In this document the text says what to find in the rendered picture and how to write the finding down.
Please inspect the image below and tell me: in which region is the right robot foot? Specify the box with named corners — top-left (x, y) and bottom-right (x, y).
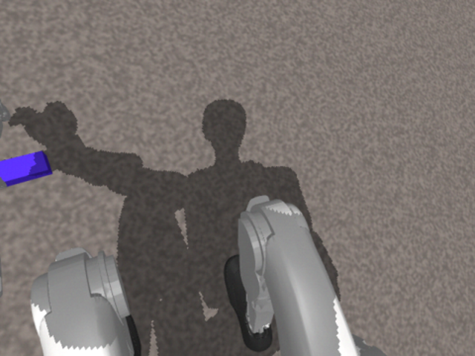
top-left (224, 254), bottom-right (272, 352)

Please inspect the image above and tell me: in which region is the small box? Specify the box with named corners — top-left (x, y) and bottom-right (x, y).
top-left (0, 151), bottom-right (53, 186)

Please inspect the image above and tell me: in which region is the left robot foot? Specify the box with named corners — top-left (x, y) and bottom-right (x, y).
top-left (125, 314), bottom-right (141, 356)

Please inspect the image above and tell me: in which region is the right robot hand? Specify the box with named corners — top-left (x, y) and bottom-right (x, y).
top-left (352, 334), bottom-right (387, 356)

